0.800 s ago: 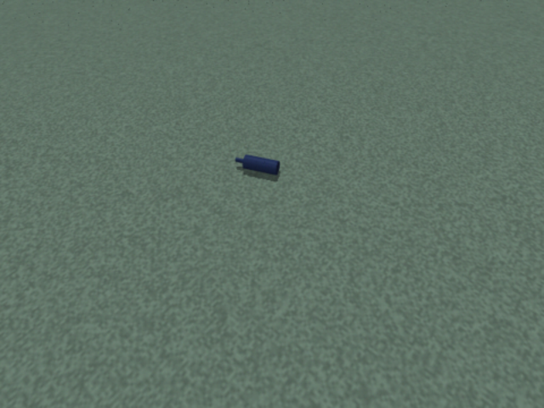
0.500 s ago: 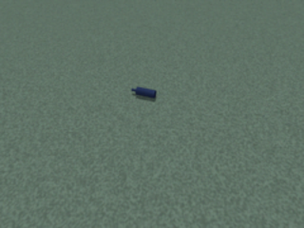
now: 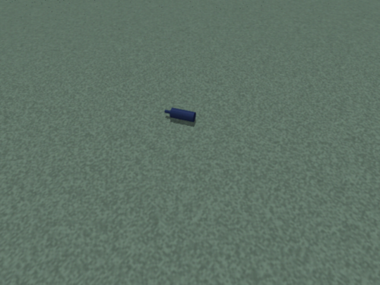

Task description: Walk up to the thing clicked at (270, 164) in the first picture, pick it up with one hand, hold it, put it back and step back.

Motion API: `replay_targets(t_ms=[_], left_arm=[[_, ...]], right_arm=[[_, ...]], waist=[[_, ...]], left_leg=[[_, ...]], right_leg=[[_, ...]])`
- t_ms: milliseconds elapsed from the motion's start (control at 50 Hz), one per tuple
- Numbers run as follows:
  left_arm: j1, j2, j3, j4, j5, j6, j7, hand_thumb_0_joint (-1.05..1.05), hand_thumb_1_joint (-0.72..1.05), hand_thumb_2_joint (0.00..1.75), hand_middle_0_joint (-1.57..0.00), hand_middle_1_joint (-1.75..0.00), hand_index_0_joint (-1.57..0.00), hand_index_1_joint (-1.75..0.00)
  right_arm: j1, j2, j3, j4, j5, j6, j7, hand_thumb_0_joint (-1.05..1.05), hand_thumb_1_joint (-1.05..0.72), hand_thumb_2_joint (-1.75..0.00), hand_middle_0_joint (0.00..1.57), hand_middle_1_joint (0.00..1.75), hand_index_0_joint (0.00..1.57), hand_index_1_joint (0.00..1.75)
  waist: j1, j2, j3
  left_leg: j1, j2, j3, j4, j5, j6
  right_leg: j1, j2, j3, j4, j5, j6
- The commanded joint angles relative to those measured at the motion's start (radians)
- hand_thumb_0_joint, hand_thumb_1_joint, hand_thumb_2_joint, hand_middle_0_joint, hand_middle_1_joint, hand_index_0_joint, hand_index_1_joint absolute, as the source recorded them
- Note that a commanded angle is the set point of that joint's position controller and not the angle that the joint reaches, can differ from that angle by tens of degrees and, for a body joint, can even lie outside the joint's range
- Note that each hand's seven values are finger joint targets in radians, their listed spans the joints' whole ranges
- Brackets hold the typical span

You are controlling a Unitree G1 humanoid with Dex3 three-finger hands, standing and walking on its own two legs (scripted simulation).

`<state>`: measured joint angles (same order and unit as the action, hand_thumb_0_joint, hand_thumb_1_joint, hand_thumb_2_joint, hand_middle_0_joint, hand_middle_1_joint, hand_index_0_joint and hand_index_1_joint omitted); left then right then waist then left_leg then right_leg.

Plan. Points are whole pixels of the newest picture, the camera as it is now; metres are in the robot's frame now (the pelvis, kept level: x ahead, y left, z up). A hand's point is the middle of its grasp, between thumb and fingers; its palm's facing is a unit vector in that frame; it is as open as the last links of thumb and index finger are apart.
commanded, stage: stand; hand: left
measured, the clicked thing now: (179, 114) +1.42 +0.10 -0.74
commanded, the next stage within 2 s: walk up in 0.32 s
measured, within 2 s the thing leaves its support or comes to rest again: neither
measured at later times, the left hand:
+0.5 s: hand out of the picture +0.08 +0.27 -0.16, palm faces -0.09 -0.93 -0.36, open 7.4 cm
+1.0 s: hand (113, 224) +0.31 +0.23 -0.14, palm faces -0.19 -0.90 -0.39, open 7.4 cm
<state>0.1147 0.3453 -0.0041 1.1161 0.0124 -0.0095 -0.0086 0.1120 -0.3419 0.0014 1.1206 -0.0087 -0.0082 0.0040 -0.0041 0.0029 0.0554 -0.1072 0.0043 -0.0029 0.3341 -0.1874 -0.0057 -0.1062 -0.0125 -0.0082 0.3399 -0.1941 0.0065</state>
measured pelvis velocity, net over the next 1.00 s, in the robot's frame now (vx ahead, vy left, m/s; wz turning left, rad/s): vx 0.21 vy -0.03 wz -0.19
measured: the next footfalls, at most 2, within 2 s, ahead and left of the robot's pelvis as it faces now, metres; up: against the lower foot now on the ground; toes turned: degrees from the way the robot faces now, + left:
right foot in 0.72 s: +0.20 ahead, -0.17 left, +0.00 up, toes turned -12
left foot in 1.14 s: +0.49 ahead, +0.10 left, +0.00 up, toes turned -7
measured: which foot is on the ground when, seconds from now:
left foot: down 0.00-0.74, up 0.76-1.00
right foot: down 0.00-0.50, up 0.52-0.70, down 0.72-1.00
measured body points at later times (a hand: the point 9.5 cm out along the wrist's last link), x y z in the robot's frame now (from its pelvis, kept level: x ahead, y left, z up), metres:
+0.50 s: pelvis +0.02 +0.00 -0.02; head +0.02 +0.00 +0.43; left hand +0.09 +0.32 -0.13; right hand +0.08 -0.32 -0.13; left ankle +0.00 +0.12 -0.75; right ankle -0.01 -0.12 -0.75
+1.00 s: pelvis +0.21 -0.03 -0.01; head +0.21 -0.05 +0.44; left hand +0.32 +0.27 -0.11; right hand +0.23 -0.37 -0.13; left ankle +0.35 +0.10 -0.71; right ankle +0.16 -0.16 -0.75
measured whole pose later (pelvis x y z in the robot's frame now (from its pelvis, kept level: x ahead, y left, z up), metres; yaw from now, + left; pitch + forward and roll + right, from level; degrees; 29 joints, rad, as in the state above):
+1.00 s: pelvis +0.21 -0.03 -0.01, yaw -11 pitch -3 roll -2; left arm 0.32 0.40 0.04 0.89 0.00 -0.09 -0.05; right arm 0.23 -0.44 -0.09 0.89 -0.04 -0.02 0.10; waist 0.01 0.08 0.07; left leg -0.53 0.13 -0.02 0.85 -0.25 0.00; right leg -0.12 0.01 -0.01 0.47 -0.30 -0.02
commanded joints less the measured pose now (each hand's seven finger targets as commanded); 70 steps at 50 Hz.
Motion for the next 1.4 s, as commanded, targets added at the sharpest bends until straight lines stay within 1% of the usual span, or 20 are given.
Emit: replay_targets(t_ms=[0,280,300,320,440,500,580,640,680,700,720,740,840,1000,1100,1120,1140,1160,1240,1380], left_arm=[[-0.040,0.207,0.037,-0.060,-0.006,-0.024,0.019,0.00,0.90,0.90,-0.20,-0.30,-0.20,-0.30],[-0.041,0.210,0.041,-0.060,-0.006,-0.023,0.019,0.00,0.90,0.90,-0.20,-0.30,-0.20,-0.30],[0.051,0.312,0.111,-0.124,0.014,-0.033,-0.010,0.00,0.90,0.90,-0.20,-0.30,-0.20,-0.30],[0.056,0.316,0.114,-0.117,0.025,-0.034,-0.021,0.00,0.90,0.90,-0.20,-0.30,-0.20,-0.30],[0.048,0.278,0.123,-0.198,0.023,-0.055,-0.041,0.00,0.90,0.90,-0.20,-0.30,-0.20,-0.30],[-0.095,0.235,0.108,-0.267,0.027,-0.055,-0.039,0.00,0.90,0.90,-0.20,-0.30,-0.20,-0.30],[-0.026,0.258,0.096,-0.260,0.002,-0.079,-0.053,0.00,0.90,0.90,-0.20,-0.30,-0.20,-0.30],[0.097,0.251,0.109,-0.238,-0.004,-0.077,-0.061,0.00,0.90,0.90,-0.20,-0.30,-0.20,-0.30],[0.336,0.308,0.145,-0.167,0.000,-0.078,-0.040,0.00,0.90,0.90,-0.20,-0.30,-0.20,-0.30],[0.451,0.393,0.181,-0.151,0.008,-0.081,-0.022,0.00,0.90,0.90,-0.20,-0.30,-0.20,-0.30],[0.432,0.467,0.183,-0.201,-0.001,-0.087,-0.015,0.00,0.90,0.90,-0.20,-0.30,-0.20,-0.30],[0.313,0.459,0.169,-0.238,-0.007,-0.085,-0.018,0.00,0.90,0.90,-0.20,-0.30,-0.20,-0.30],[0.172,0.351,0.133,-0.280,-0.022,-0.102,-0.013,0.00,0.90,0.90,-0.20,-0.30,-0.20,-0.30],[0.188,0.383,0.145,-0.317,-0.009,-0.121,-0.012,0.00,0.90,0.90,-0.20,-0.30,-0.20,-0.30],[0.137,0.364,0.130,-0.329,0.003,-0.112,0.001,0.00,0.90,0.90,-0.20,-0.30,-0.20,-0.30],[0.192,0.300,0.108,-0.327,0.000,-0.108,0.003,0.00,0.90,0.90,-0.20,-0.30,-0.20,-0.30],[0.263,0.206,0.081,-0.335,-0.027,-0.107,0.006,0.00,0.90,0.90,-0.20,-0.30,-0.20,-0.30],[0.247,0.310,0.099,-0.314,-0.024,-0.101,0.026,0.00,0.90,0.90,-0.20,-0.30,-0.20,-0.30],[0.285,0.327,0.105,-0.242,-0.032,-0.090,-0.001,0.00,0.90,0.90,-0.20,-0.30,-0.20,-0.30],[0.154,0.274,0.100,-0.295,-0.006,-0.066,-0.026,0.00,0.90,0.90,-0.20,-0.30,-0.20,-0.30]], right_arm=[[-0.035,-0.212,-0.039,-0.058,0.000,-0.021,-0.013,0.00,-0.90,-0.90,0.20,0.30,0.20,0.30],[-0.035,-0.217,-0.040,-0.061,0.002,-0.021,-0.014,0.00,-0.90,-0.90,0.20,0.30,0.20,0.30],[-0.003,-0.322,-0.110,-0.146,-0.028,-0.043,0.010,0.00,-0.90,-0.90,0.20,0.30,0.20,0.30],[-0.006,-0.322,-0.119,-0.139,-0.036,-0.045,0.022,0.00,-0.90,-0.90,0.20,0.30,0.20,0.30],[0.053,-0.280,-0.137,-0.200,-0.031,-0.068,0.042,0.00,-0.90,-0.90,0.20,0.30,0.20,0.30],[0.162,-0.370,-0.172,-0.207,-0.035,-0.076,0.041,0.00,-0.90,-0.90,0.20,0.30,0.20,0.30],[0.080,-0.336,-0.153,-0.255,-0.035,-0.083,0.037,0.00,-0.90,-0.90,0.20,0.30,0.20,0.30],[0.035,-0.322,-0.147,-0.282,-0.034,-0.070,0.045,0.00,-0.90,-0.90,0.20,0.30,0.20,0.30],[0.031,-0.284,-0.129,-0.304,-0.012,-0.062,0.049,0.00,-0.90,-0.90,0.20,0.30,0.20,0.30],[0.069,-0.228,-0.108,-0.324,-0.009,-0.063,0.051,0.00,-0.90,-0.90,0.20,0.30,0.20,0.30],[0.072,-0.219,-0.098,-0.354,0.000,-0.057,0.049,0.00,-0.90,-0.90,0.20,0.30,0.20,0.30],[0.034,-0.303,-0.123,-0.331,-0.013,-0.045,0.042,0.00,-0.90,-0.90,0.20,0.30,0.20,0.30],[0.155,-0.286,-0.124,-0.262,-0.019,-0.041,0.064,0.00,-0.90,-0.90,0.20,0.30,0.20,0.30],[0.008,-0.267,-0.145,-0.347,-0.025,-0.044,0.106,0.00,-0.90,-0.90,0.20,0.30,0.20,0.30],[0.223,-0.300,-0.181,-0.297,-0.026,-0.054,0.097,0.00,-0.90,-0.90,0.20,0.30,0.20,0.30],[0.373,-0.364,-0.205,-0.263,-0.035,-0.065,0.083,0.00,-0.90,-0.90,0.20,0.30,0.20,0.30],[0.383,-0.446,-0.218,-0.285,-0.034,-0.076,0.071,0.00,-0.90,-0.90,0.20,0.30,0.20,0.30],[0.310,-0.455,-0.220,-0.309,0.002,-0.069,0.068,0.00,-0.90,-0.90,0.20,0.30,0.20,0.30],[0.145,-0.322,-0.160,-0.356,0.007,-0.074,0.054,0.00,-0.90,-0.90,0.20,0.30,0.20,0.30],[0.219,-0.325,-0.152,-0.368,-0.009,-0.084,0.053,0.00,-0.90,-0.90,0.20,0.30,0.20,0.30]], waist=[[0.003,-0.004,-0.068],[0.004,0.000,-0.071],[-0.001,-0.003,-0.160],[0.000,0.004,-0.085],[-0.041,-0.033,-0.011],[-0.134,0.150,0.101],[-0.053,0.113,0.097],[0.005,0.175,-0.013],[0.133,-0.029,-0.132],[0.183,-0.244,-0.171],[0.150,-0.338,-0.180],[0.109,-0.127,-0.073],[0.007,-0.091,0.064],[0.033,-0.112,0.068],[-0.111,-0.021,-0.041],[-0.173,0.181,-0.131],[-0.144,0.440,-0.138],[-0.123,0.292,-0.159],[-0.014,0.152,-0.009],[-0.048,0.129,0.014]], left_leg=[[0.005,0.122,-0.088,-0.047,0.143,0.027],[0.017,0.125,-0.089,-0.053,0.156,0.028],[0.057,0.090,-0.051,0.081,-0.381,0.082],[-0.006,0.092,-0.068,0.106,-0.519,0.093],[-0.011,0.117,-0.164,0.100,-0.424,0.122],[0.213,0.417,-0.521,-0.206,-0.609,0.293],[0.166,0.342,-0.250,-0.138,-0.152,0.247],[0.048,0.212,0.003,0.031,0.075,0.162],[-0.204,0.127,0.113,0.403,0.129,0.108],[-0.433,0.027,0.147,0.693,-0.098,0.070],[-0.558,-0.055,0.037,0.840,-0.424,0.051],[-0.544,0.043,-0.082,0.893,-0.347,0.047],[-0.473,0.140,-0.066,0.711,-0.119,0.025],[-0.361,0.145,0.005,0.351,0.058,-0.001],[0.064,0.061,0.083,0.255,-0.033,0.040],[0.240,0.112,-0.037,0.152,-0.205,0.086],[0.324,0.371,-0.519,-0.043,-0.357,0.146],[0.226,0.442,-0.656,-0.108,-0.453,0.240],[-0.069,0.286,-0.209,-0.088,-0.236,0.170],[0.012,0.291,-0.082,-0.109,-0.046,0.226]], right_leg=[[0.008,-0.118,0.095,-0.060,0.149,-0.030],[0.016,-0.117,0.095,-0.063,0.157,-0.032],[-0.039,-0.075,0.158,-0.003,-0.340,-0.076],[-0.156,-0.112,0.223,0.004,-0.510,-0.100],[-0.321,-0.096,0.300,0.087,-0.442,-0.118],[-0.724,0.009,0.051,0.552,-0.326,-0.024],[-0.567,-0.095,0.059,0.418,-0.257,-0.021],[-0.214,-0.024,-0.054,0.242,-0.079,-0.034],[0.229,0.037,-0.100,0.189,0.019,-0.049],[0.385,-0.098,0.163,0.099,-0.235,-0.093],[0.310,-0.376,0.719,-0.165,-0.472,-0.197],[0.147,-0.415,0.768,-0.169,-0.563,-0.275],[-0.075,-0.239,0.333,-0.136,-0.215,-0.219],[-0.165,-0.200,0.174,-0.105,-0.159,-0.197],[-0.274,-0.159,0.085,0.252,0.140,-0.137],[-0.364,-0.065,0.015,0.623,0.137,-0.094],[-0.615,0.107,0.020,0.855,-0.303,-0.059],[-0.614,0.050,0.120,0.960,-0.326,-0.083],[-0.478,-0.069,0.109,0.805,-0.131,-0.065],[-0.503,-0.076,0.009,0.515,-0.083,-0.018]])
